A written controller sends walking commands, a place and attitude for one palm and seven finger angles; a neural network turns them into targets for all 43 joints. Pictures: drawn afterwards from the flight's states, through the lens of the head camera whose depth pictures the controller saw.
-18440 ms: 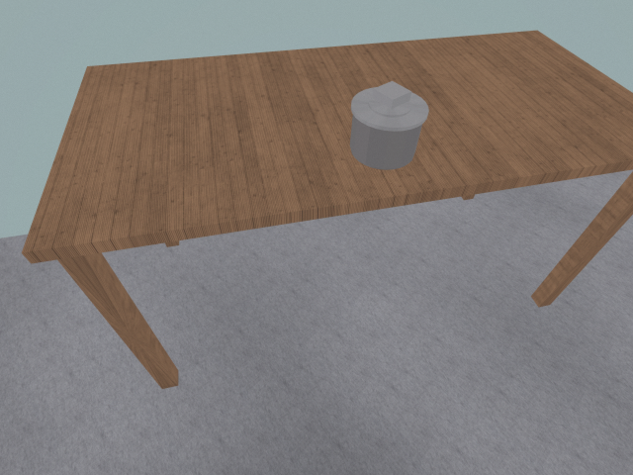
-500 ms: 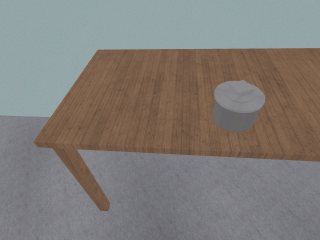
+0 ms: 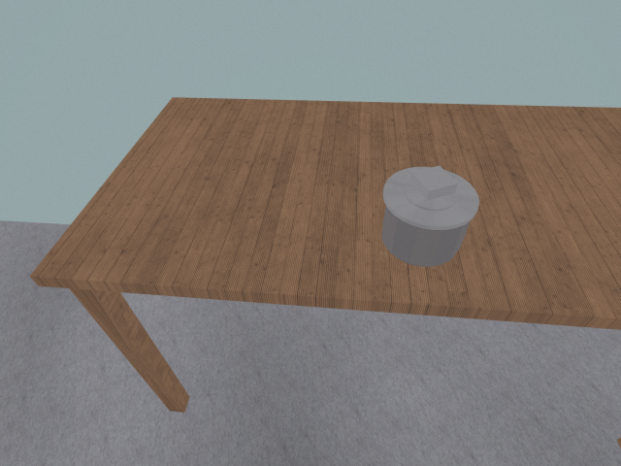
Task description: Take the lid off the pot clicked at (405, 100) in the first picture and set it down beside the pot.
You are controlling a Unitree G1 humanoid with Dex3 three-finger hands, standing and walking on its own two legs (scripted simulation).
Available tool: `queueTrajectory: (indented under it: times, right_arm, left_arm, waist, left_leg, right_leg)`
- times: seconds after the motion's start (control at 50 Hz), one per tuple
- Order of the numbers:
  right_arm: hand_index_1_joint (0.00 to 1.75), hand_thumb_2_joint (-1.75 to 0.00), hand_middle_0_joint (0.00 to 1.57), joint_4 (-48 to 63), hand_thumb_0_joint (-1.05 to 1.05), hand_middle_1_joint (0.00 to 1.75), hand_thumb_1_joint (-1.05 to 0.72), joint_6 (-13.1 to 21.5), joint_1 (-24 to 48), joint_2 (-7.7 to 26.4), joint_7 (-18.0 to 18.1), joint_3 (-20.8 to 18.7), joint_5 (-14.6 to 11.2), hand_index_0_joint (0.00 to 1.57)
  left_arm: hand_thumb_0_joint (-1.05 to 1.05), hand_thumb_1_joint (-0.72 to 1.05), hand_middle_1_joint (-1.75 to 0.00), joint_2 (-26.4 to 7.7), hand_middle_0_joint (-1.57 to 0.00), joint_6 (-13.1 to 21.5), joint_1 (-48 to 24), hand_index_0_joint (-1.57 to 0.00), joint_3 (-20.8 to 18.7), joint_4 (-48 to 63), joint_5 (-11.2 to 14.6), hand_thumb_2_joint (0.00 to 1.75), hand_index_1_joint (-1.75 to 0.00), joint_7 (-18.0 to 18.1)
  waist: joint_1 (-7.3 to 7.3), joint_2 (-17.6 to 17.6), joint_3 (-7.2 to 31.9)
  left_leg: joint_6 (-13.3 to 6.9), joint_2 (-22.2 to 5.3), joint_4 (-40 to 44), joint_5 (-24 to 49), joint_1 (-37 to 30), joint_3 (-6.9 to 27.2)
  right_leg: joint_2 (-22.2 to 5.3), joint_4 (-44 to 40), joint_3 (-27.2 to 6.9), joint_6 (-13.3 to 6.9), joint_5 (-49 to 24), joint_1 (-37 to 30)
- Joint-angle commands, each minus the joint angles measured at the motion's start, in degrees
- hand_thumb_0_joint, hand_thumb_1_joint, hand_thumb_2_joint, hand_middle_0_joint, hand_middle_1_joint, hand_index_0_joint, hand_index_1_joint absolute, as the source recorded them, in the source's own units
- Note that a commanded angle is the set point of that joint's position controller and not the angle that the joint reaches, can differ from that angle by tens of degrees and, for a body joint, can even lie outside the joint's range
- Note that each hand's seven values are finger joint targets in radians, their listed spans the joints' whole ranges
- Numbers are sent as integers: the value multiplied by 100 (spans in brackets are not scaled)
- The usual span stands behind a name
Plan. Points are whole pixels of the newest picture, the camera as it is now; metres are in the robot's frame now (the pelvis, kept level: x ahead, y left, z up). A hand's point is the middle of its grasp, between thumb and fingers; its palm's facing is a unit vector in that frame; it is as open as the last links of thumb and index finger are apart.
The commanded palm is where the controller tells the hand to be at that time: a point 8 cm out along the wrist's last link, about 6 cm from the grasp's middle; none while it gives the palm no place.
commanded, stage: look again from close up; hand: left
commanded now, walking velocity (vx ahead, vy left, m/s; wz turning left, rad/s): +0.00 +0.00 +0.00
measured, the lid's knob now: (433, 182) +0.53 -0.17 +0.09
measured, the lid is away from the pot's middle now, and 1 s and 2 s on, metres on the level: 0.00 0.00 0.00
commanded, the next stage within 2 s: shuffle to correct the standing spot in 1.50 s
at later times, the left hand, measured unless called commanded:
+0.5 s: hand out of the picture -0.01 +0.13 -0.17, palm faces +0.07 -0.95 -0.30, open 7.3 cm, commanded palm none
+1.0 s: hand out of the picture -0.01 +0.06 -0.19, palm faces +0.04 -0.98 -0.19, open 7.2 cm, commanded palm none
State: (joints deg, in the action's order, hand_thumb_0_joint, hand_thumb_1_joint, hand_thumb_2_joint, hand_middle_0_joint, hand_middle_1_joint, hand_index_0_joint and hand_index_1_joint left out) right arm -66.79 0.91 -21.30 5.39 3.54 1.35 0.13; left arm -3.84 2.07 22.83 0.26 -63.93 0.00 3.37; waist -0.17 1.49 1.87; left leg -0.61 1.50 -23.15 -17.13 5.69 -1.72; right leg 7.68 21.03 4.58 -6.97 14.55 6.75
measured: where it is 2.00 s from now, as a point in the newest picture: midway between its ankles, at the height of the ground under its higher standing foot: outside the picture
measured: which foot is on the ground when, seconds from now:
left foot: down 0.00-1.00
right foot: down 0.00-0.54, up 0.56-0.68, down 0.70-1.00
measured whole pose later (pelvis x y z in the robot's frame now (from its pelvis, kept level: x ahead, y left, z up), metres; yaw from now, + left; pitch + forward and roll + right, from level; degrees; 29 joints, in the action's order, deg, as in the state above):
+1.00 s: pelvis -0.02 -0.12 -0.02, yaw +0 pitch -1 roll +1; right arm -55.9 -0.1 -12.3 11.8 2.1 -1.6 0.3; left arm -9.4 -0.1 17.9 -0.4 -57.8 -0.7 1.4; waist 0.1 -1.0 -1.5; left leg 4.7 -3.4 -35.3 -19.0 15.7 3.3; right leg -0.7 37.0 -7.9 2.8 22.9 13.5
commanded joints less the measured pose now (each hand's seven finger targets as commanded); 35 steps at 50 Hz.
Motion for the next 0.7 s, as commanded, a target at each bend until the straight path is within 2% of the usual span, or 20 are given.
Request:
queueTrajectory:
  times: [0.0,0.24,0.28,0.34,0.36,0.38,0.4,0.42,0.44,0.48,0.5,0.52,0.54,0.56,0.58,0.6,0.62,0.64,0.66,0.68]
  right_arm:
    - [30,-90,20,-134,0,30,-90,68,-1145,365,39,-115,17,20]
    - [30,-90,20,10,0,30,-90,145,-1534,402,95,-226,17,20]
    - [30,-90,20,30,0,30,-90,146,-1641,547,140,-277,24,20]
    - [30,-90,20,495,0,30,-90,132,-358,513,146,-243,7,20]
    - [30,-90,20,706,0,30,-90,75,212,463,90,-193,59,20]
    - [30,-90,20,707,0,30,-90,10,185,341,50,-168,48,20]
    - [30,-90,20,562,0,30,-90,-64,-360,299,9,-201,16,20]
    - [30,-90,20,433,0,30,-90,-132,-657,396,9,-265,55,20]
    - [30,-90,20,130,0,30,-90,-220,-1346,430,57,-340,59,20]
    - [30,-90,20,-548,0,30,-90,-207,-3180,909,130,-569,-7,20]
    - [30,-90,20,-774,0,30,-90,-156,-4426,1262,234,-726,-104,20]
    - [30,-90,20,-553,0,30,-90,4,-4229,1503,392,-842,-73,20]
    - [30,-90,20,406,0,30,-90,-46,-993,901,359,-551,-63,20]
    - [30,-90,20,1522,0,30,-90,62,1502,700,287,-416,171,20]
    - [30,-90,20,1955,0,30,-90,93,2296,1078,41,-431,348,20]
    - [30,-90,20,1822,0,30,-90,-15,2003,1064,-87,-412,440,20]
    - [30,-90,20,1539,0,30,-90,-128,1403,1096,-71,-519,430,20]
    - [30,-90,20,1371,0,30,-90,-217,976,1042,-71,-534,348,20]
    - [30,-90,20,1364,0,30,-90,-304,99,701,-31,-412,218,20]
    - [30,-90,20,1283,0,30,-90,-363,-551,539,-45,-345,137,20]
  left_arm:
    - [0,90,-30,-668,-20,-13,267,-20,-156,196,32,90,-30,36]
    - [0,90,-30,-949,-20,-202,-170,-20,-321,410,104,90,-30,13]
    - [0,90,-30,-896,-20,-272,-281,-20,-359,491,136,90,-30,36]
    - [0,90,-30,-633,-20,-403,373,-20,-312,371,88,90,-30,57]
    - [0,90,-30,-625,-20,-386,842,-20,-284,278,11,90,-30,16]
    - [0,90,-30,-846,-20,-242,992,-20,-286,270,-117,90,-30,-15]
    - [0,90,-30,-1182,-20,-170,785,-20,-319,344,-159,90,-30,-22]
    - [0,90,-30,-1159,-20,-217,384,-20,-300,448,-111,90,-30,-37]
    - [0,90,-30,-1040,-20,-193,-45,-20,-347,538,-26,90,-30,-12]
    - [0,90,-30,-1119,-20,-273,-1288,-20,-617,919,99,90,-30,28]
    - [0,90,-30,-1536,-20,-376,-2339,-20,-785,1231,222,90,-30,48]
    - [0,90,-30,-1166,-20,-542,-2347,-20,-694,1368,435,90,-30,110]
    - [0,90,-30,-1130,-20,-649,-668,-20,-630,1245,256,90,-30,81]
    - [0,90,-30,-1162,-20,-708,444,-20,-623,1278,207,90,-30,148]
    - [0,90,-30,-1160,-20,-585,950,-20,-659,1442,-156,90,-30,-30]
    - [0,90,-30,-833,-20,-611,558,-20,-492,1662,-240,90,-30,-124]
    - [0,90,-30,-682,-20,-488,289,-20,-288,1479,-232,90,-30,-202]
    - [0,90,-30,-701,-20,-248,670,-20,-360,1141,-191,90,-30,-70]
    - [0,90,-30,-1124,-20,-231,714,-20,-279,1063,-196,90,-30,-3]
    - [0,90,-30,-1388,-20,-290,249,-20,-285,1348,-207,90,-30,-52]
  waist:
    - [-199,-372,-830]
    - [-264,-354,-772]
    - [-320,186,-755]
    - [337,1329,-816]
    - [668,797,-896]
    - [665,-683,-1030]
    - [356,-1715,-918]
    - [119,-1357,-1094]
    - [-243,-1952,-1132]
    - [-1194,-2478,-1204]
    - [-2090,-2194,-877]
    - [-2247,2212,-386]
    - [-354,2693,-618]
    - [1279,2096,-294]
    - [1554,697,-305]
    - [1221,135,-1132]
    - [804,-304,-1416]
    - [808,-1649,-1515]
    - [226,-3153,-1172]
    - [-236,-3044,-654]
  left_leg:
    - [-107,-265,499,195,532,29]
    - [-128,-471,583,-189,826,-64]
    - [-381,-841,665,-447,966,273]
    - [-712,-1872,463,-428,2855,1400]
    - [-457,-1606,39,-592,3447,1254]
    - [-6,-564,-891,-904,3045,523]
    - [59,-2,-1825,-1129,2655,219]
    - [27,-90,-2183,-1108,2332,504]
    - [73,-5,-2137,-1110,1936,269]
    - [-75,306,-1088,-1360,-99,-1016]
    - [-593,-48,346,-1212,-1688,-1083]
    - [-1498,-2243,1556,8,-576,1393]
    - [-1360,-2372,257,914,2050,1797]
    - [-548,-2590,-415,1383,3335,913]
    - [39,-1914,-603,-69,3704,662]
    - [98,-1301,-553,-1004,3797,295]
    - [145,-1129,-1190,-1517,3677,-87]
    - [233,-694,-2865,-959,3496,-271]
    - [223,-170,-4268,-1446,3090,240]
    - [165,148,-4755,-1350,2736,572]
  right_leg:
    - [-1231,-426,-1089,1353,-3051,-58]
    - [-1036,-76,-890,1656,-2897,-104]
    - [-944,819,-906,1786,-2646,146]
    - [-1164,2402,-1516,853,530,-427]
    - [-1393,1536,-1834,472,1011,-838]
    - [-1629,-411,-2543,518,1698,-265]
    - [-2217,-1461,-3254,690,1473,160]
    - [-2141,-1464,-2949,944,633,598]
    - [-1697,-1852,-2552,1896,-337,831]
    - [-458,-1935,-411,4272,-3688,1594]
    - [126,792,628,4529,-5475,2742]
    - [507,6967,188,3537,-946,2753]
    - [-453,9397,-1979,1321,3243,1910]
    - [-981,9817,-3020,-1503,3100,1425]
    - [-932,7541,-2288,-3277,2634,1428]
    - [-768,5231,-1151,-1191,2384,2082]
    - [-844,2579,-683,68,1670,1905]
    - [-975,569,-1414,4100,1183,1764]
    - [-1510,-327,-2530,3489,-210,2003]
    - [-1836,-724,-3319,1737,455,2070]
